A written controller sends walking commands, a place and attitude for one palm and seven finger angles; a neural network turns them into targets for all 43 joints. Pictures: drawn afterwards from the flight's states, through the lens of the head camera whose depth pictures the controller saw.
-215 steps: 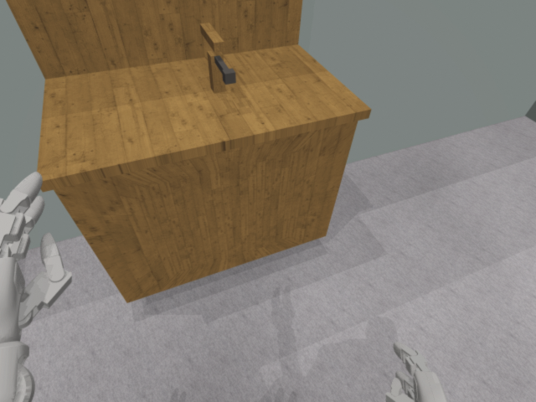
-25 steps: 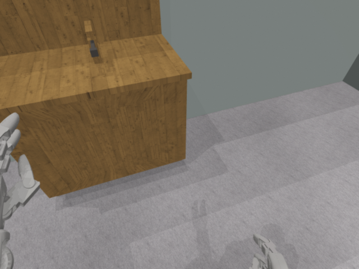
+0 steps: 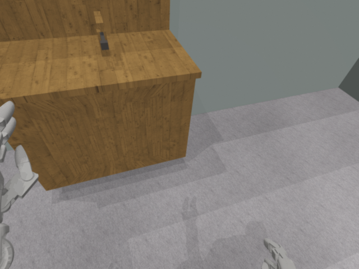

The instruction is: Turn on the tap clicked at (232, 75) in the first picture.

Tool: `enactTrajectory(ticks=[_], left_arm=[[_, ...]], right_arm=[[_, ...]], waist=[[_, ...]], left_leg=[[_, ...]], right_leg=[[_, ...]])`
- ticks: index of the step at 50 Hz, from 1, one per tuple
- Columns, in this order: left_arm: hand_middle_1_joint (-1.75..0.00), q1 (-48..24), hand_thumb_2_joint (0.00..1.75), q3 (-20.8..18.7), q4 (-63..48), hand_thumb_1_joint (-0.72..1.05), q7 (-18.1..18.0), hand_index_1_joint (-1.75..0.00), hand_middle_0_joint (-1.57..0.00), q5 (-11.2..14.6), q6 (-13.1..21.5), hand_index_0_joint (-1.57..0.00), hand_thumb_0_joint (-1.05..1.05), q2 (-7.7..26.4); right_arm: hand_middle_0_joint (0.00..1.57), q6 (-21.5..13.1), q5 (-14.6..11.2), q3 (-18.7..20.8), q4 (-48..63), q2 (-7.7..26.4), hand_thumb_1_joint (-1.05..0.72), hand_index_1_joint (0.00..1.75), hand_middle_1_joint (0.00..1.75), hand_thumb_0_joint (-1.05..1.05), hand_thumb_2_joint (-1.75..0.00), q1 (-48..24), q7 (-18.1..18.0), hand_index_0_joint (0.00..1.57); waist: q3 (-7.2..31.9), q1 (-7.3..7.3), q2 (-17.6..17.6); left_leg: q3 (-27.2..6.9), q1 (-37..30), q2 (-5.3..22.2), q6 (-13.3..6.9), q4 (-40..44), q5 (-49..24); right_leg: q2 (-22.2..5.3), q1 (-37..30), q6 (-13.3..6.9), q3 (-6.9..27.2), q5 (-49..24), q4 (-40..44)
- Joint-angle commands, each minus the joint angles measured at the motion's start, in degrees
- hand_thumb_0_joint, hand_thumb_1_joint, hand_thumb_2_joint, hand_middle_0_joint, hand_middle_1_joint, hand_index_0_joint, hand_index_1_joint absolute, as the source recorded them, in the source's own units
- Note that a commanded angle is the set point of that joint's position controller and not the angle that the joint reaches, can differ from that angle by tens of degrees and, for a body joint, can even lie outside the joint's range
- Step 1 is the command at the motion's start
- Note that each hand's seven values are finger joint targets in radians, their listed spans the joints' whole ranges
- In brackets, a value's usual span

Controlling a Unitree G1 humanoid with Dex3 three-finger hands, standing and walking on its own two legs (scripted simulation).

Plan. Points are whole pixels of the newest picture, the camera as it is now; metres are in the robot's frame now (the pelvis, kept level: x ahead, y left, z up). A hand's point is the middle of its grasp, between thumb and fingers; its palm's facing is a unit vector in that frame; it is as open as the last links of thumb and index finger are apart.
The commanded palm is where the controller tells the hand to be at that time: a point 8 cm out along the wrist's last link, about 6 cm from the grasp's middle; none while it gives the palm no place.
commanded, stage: take the last steps up to it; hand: left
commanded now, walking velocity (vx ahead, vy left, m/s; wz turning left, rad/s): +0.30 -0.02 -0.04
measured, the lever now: (104, 45) +0.88 +0.34 +0.08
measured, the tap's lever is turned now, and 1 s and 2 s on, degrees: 0 0 0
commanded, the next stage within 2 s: come to a stop and stand still in 1.82 s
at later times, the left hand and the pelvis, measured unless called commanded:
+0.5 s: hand (75, 139) +0.30 +0.22 +0.17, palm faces +0.39 -0.83 -0.40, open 7.4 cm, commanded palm +0.25 +0.26 +0.17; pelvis +0.09 -0.02 +0.00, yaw +0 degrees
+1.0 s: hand (112, 100) +0.43 +0.18 +0.16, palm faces +0.40 -0.80 -0.44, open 7.4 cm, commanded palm +0.37 +0.23 +0.17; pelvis +0.21 -0.05 -0.02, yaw -1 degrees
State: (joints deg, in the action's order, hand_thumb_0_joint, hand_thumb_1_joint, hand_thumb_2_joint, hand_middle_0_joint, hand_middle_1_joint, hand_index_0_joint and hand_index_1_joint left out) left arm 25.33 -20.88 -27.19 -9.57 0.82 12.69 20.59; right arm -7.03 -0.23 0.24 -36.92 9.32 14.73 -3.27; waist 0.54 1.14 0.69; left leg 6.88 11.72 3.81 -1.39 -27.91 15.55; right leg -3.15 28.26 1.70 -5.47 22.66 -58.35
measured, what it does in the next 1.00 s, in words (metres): walks ahead: right foot, then left foot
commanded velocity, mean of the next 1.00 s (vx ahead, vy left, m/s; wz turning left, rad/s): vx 0.30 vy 0.01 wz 0.01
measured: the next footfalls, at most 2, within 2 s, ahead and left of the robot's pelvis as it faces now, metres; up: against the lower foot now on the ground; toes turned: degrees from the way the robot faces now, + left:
right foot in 0.22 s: +0.13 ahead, -0.12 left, +0.00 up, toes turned -10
left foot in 0.54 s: +0.19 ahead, +0.12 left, +0.00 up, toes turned +9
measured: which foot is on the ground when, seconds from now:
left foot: down 0.00-0.22, up 0.24-0.52, down 0.54-0.90, up 0.92-1.00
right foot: up 0.00-0.20, down 0.22-0.56, up 0.58-0.88, down 0.90-1.00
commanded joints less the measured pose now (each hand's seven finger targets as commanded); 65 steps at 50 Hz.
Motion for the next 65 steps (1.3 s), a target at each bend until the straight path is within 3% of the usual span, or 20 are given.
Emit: enactTrajectory(ticks=[1,9,10,11,12,18,26,28,30,32,35,43,44,45,47,52,60,62,64,65], left_arm=[[-0.30,-1.7,0.90,-3.7,-14.2,0.90,0.4,-0.30,-0.20,-0.5,3.7,-0.20,0.00,8.3],[-0.30,-4.7,0.90,-5.7,-9.9,0.90,0.0,-0.30,-0.20,0.0,2.0,-0.20,0.00,10.4],[-0.30,-3.8,0.90,-5.3,-8.5,0.90,0.1,-0.30,-0.20,-0.3,1.6,-0.20,0.00,10.2],[-0.30,-4.6,0.90,-6.2,-9.7,0.90,-0.1,-0.30,-0.20,-0.2,1.8,-0.20,0.00,12.0],[-0.30,-5.7,0.90,-8.0,-9.7,0.90,0.0,-0.30,-0.20,0.7,2.2,-0.20,0.00,12.9],[-0.30,-2.1,0.90,-7.8,-14.3,0.90,0.0,-0.30,-0.20,0.7,3.7,-0.20,0.00,11.5],[-0.30,-4.1,0.90,-4.9,-16.1,0.90,-1.6,-0.30,-0.20,1.1,3.0,-0.20,0.00,9.0],[-0.30,-6.5,0.90,-4.9,-16.5,0.90,-1.6,-0.30,-0.20,1.0,3.7,-0.20,0.00,8.7],[-0.30,-7.1,0.90,-6.4,-15.7,0.90,-0.8,-0.30,-0.20,0.4,4.6,-0.20,0.00,12.1],[-0.30,-3.9,0.90,-5.2,-16.4,0.90,-0.2,-0.30,-0.20,0.4,4.2,-0.20,0.00,10.1],[-0.30,0.4,0.90,-5.6,-18.4,0.90,0.1,-0.30,-0.20,0.5,3.6,-0.20,0.00,9.2],[-0.30,-2.5,0.90,-6.5,-9.4,0.90,-0.2,-0.30,-0.20,0.7,2.0,-0.20,0.00,9.5],[-0.30,-3.6,0.90,-7.0,-9.4,0.90,-0.4,-0.30,-0.20,0.3,1.9,-0.20,0.00,10.9],[-0.30,-3.3,0.90,-6.9,-8.6,0.90,-0.4,-0.30,-0.20,0.1,1.4,-0.20,0.00,11.6],[-0.30,-5.2,0.90,-8.3,-10.3,0.90,0.2,-0.30,-0.20,1.4,2.3,-0.20,0.00,12.8],[-0.30,-1.5,0.90,-8.4,-14.5,0.90,0.0,-0.30,-0.20,0.6,3.8,-0.20,0.00,11.3],[-0.30,0.1,0.90,-7.0,-15.4,0.90,-2.1,-0.30,-0.20,1.2,2.9,-0.20,0.00,9.6],[-0.30,-3.2,0.90,-6.0,-15.9,0.90,-1.9,-0.30,-0.20,1.2,3.5,-0.20,0.00,9.4],[-0.30,-5.1,0.90,-6.7,-14.7,0.90,-1.5,-0.30,-0.20,1.1,4.4,-0.20,0.00,10.9],[-0.30,-6.8,0.90,-7.0,-15.2,0.90,-1.0,-0.30,-0.20,0.6,4.4,-0.20,0.00,12.7]], right_arm=[[0.20,-3.3,0.2,2.5,8.2,8.8,-0.90,0.30,0.30,0.00,-0.90,-5.9,-0.4,0.20],[0.20,-1.6,0.3,1.6,8.5,8.2,-0.90,0.30,0.30,0.00,-0.90,-8.0,-0.9,0.20],[0.20,-1.1,0.1,1.5,8.4,7.4,-0.90,0.30,0.30,0.00,-0.90,-7.8,-0.8,0.20],[0.20,-0.7,-0.2,1.4,9.2,6.3,-0.90,0.30,0.30,0.00,-0.90,-7.8,-0.5,0.20],[0.20,-1.2,0.0,1.9,9.6,7.6,-0.90,0.30,0.30,0.00,-0.90,-8.3,-0.2,0.20],[0.20,1.2,0.2,1.3,8.9,7.0,-0.90,0.30,0.30,0.00,-0.90,-9.6,-0.3,0.20],[0.20,0.0,0.3,2.5,11.3,8.2,-0.90,0.30,0.30,0.00,-0.90,-6.4,-2.1,0.20],[0.20,-0.1,-0.3,3.2,11.8,10.6,-0.90,0.30,0.30,0.00,-0.90,-5.7,-2.0,0.20],[0.20,-1.3,0.5,2.1,11.1,8.1,-0.90,0.30,0.30,0.00,-0.90,-7.3,-1.5,0.20],[0.20,-1.7,-0.2,2.8,9.8,8.6,-0.90,0.30,0.30,0.00,-0.90,-6.2,-0.7,0.20],[0.20,-2.1,-0.2,2.9,9.7,8.8,-0.90,0.30,0.30,0.00,-0.90,-5.6,0.1,0.20],[0.20,-1.2,-0.2,1.9,9.6,7.7,-0.90,0.30,0.30,0.00,-0.90,-7.3,-0.9,0.20],[0.20,-0.8,-0.3,1.9,9.4,6.8,-0.90,0.30,0.30,0.00,-0.90,-6.9,-0.9,0.20],[0.20,-0.7,-0.5,1.3,10.4,5.1,-0.90,0.30,0.30,0.00,-0.90,-7.4,-0.7,0.20],[0.20,-1.2,-0.1,2.0,9.0,7.2,-0.90,0.30,0.30,0.00,-0.90,-8.3,0.0,0.20],[0.20,0.8,0.1,1.7,8.8,7.2,-0.90,0.30,0.30,0.00,-0.90,-10.2,-0.3,0.20],[0.20,0.3,0.2,2.8,11.7,7.5,-0.90,0.30,0.30,0.00,-0.90,-6.5,-1.2,0.20],[0.20,0.3,-0.1,3.7,12.2,9.5,-0.90,0.30,0.30,0.00,-0.90,-6.0,-1.6,0.20],[0.20,-0.2,0.2,2.7,11.9,8.8,-0.90,0.30,0.30,0.00,-0.90,-6.8,-1.4,0.20],[0.20,-0.9,0.4,2.4,11.4,8.0,-0.90,0.30,0.30,0.00,-0.90,-7.5,-1.3,0.20]], waist=[[1.4,-0.55,-13.3],[4.0,-1.31,-7.3],[5.7,-1.44,-1.0],[7.0,-1.29,11.5],[6.7,-2.08,15.0],[1.8,-0.78,4.7],[4.1,-0.87,0.3],[4.6,-0.20,-17.6],[2.8,-0.26,-18.2],[2.5,-0.39,-11.2],[4.4,-1.06,-13.1],[4.6,-1.60,-7.6],[6.5,-1.83,2.3],[6.2,-2.01,16.0],[3.8,-1.97,14.7],[3.9,-1.00,5.1],[6.5,-1.50,3.4],[6.0,-0.58,-6.1],[5.6,0.11,-21.0],[2.9,-0.33,-17.4]], left_leg=[[-9.9,-2.5,13.1,-7.5,13.2,-9.8],[-5.0,3.4,10.9,-4.1,-1.4,-8.1],[-2.0,10.5,7.8,-3.0,-12.7,-4.5],[1.9,21.7,0.5,-0.2,-28.6,6.1],[-3.2,26.7,-2.0,1.2,-39.3,15.6],[-3.8,17.1,3.3,2.6,-28.6,5.0],[2.4,-3.6,0.1,1.1,2.4,-1.0],[-22.3,-13.7,15.5,-6.7,9.5,-7.2],[-34.0,-11.7,22.0,-12.6,13.1,-6.3],[-24.1,-13.0,19.4,-12.2,10.2,-14.0],[-11.5,-9.6,14.7,-8.5,9.6,-18.4],[-0.6,4.2,10.1,-3.2,-4.2,-6.4],[2.0,11.2,6.2,-1.7,-18.5,-1.1],[2.9,24.3,-2.1,0.7,-34.2,14.6],[-7.1,26.7,0.5,2.0,-45.3,14.1],[-4.7,19.6,3.0,3.0,-32.0,5.5],[3.7,1.6,-1.6,1.5,0.8,-3.7],[-6.1,-8.4,5.2,-2.5,5.3,-6.1],[-31.3,-14.4,20.6,-11.8,12.0,-13.1],[-33.5,-11.8,21.9,-13.6,12.0,-12.0]], right_leg=[[-0.9,1.7,0.3,-1.4,-3.6,8.8],[2.6,-21.1,-1.4,-4.7,-7.5,32.8],[-2.5,-27.9,-4.5,3.0,-7.3,34.3],[-14.2,-34.0,-10.5,23.6,-11.1,38.6],[-20.7,-31.3,-14.4,34.8,-6.7,43.5],[-15.1,-13.3,-11.2,11.1,-5.7,44.7],[-8.0,-13.7,-6.5,5.7,-1.8,31.2],[1.7,1.5,-1.5,-1.3,5.2,8.4],[-0.3,9.4,-1.9,5.2,10.5,-7.3],[-2.0,13.4,-0.9,5.0,5.7,-7.5],[-1.8,6.9,-0.4,0.7,-0.5,2.1],[2.1,-21.7,-0.9,-6.0,-8.4,30.4],[-4.6,-28.0,-4.2,4.2,-8.6,34.0],[-17.1,-32.5,-10.7,27.3,-13.1,39.8],[-21.2,-24.7,-13.4,33.9,1.2,45.3],[-16.1,-18.5,-10.5,11.1,-17.1,42.1],[-11.1,-21.4,-7.6,5.9,-15.5,33.3],[-5.8,-11.3,-4.0,3.5,-10.2,20.8],[1.2,5.5,-1.4,1.5,12.6,-2.2],[-0.6,8.6,-1.5,5.4,11.4,-7.3]])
